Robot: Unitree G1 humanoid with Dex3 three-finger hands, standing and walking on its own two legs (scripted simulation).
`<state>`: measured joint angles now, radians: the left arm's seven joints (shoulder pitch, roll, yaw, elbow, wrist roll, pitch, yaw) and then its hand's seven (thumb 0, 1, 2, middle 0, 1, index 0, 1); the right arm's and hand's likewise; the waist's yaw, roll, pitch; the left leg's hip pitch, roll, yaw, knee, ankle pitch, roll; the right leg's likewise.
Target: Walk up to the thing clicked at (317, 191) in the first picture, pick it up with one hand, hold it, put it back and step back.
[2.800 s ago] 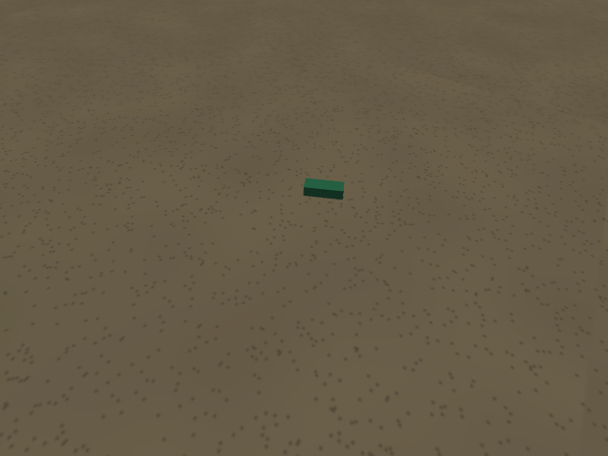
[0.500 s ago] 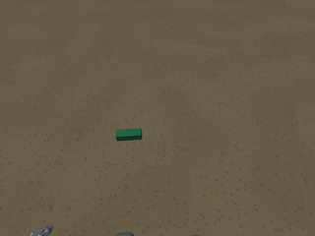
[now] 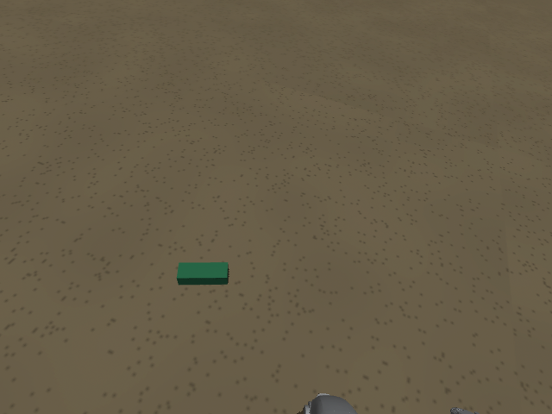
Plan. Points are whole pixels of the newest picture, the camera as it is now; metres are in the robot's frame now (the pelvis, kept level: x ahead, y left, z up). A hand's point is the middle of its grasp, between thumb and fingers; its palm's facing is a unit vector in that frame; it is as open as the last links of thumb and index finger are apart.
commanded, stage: walk up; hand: left
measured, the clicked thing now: (203, 273) +0.73 +0.23 -0.74
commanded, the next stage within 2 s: none
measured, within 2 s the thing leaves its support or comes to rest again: neither
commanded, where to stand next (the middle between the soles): +0.33 -0.02 m, yaw +1 degrees
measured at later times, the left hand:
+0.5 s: hand (122, 378) +0.20 +0.23 -0.12, palm faces +0.03 -0.91 -0.41, open 7.3 cm
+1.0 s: hand (137, 313) +0.32 +0.25 -0.16, palm faces +0.00 -0.91 -0.41, open 7.3 cm
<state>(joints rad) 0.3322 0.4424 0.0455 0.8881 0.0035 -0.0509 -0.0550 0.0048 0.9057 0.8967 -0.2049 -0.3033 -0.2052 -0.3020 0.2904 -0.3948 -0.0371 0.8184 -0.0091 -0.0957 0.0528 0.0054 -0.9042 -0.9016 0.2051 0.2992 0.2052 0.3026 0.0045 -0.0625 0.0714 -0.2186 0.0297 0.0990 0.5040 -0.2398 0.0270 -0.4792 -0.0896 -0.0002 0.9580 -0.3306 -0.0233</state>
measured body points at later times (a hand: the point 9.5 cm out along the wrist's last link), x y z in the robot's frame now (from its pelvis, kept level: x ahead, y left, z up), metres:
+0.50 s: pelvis +0.17 -0.05 +0.00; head +0.19 -0.06 +0.45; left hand +0.20 +0.28 -0.10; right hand +0.27 -0.36 -0.12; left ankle +0.27 +0.11 -0.70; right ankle +0.18 -0.17 -0.74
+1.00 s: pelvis +0.27 -0.03 -0.02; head +0.29 -0.03 +0.43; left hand +0.32 +0.30 -0.13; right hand +0.37 -0.33 -0.14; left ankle +0.30 +0.10 -0.73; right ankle +0.33 -0.15 -0.74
